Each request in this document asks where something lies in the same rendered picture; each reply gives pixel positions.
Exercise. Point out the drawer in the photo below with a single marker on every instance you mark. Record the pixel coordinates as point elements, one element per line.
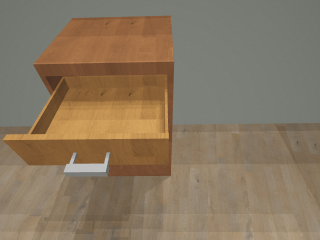
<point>126,115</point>

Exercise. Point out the handle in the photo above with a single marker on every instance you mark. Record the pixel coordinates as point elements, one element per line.
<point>87,169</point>

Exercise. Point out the cabinet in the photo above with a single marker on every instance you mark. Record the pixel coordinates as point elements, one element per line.
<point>114,46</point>

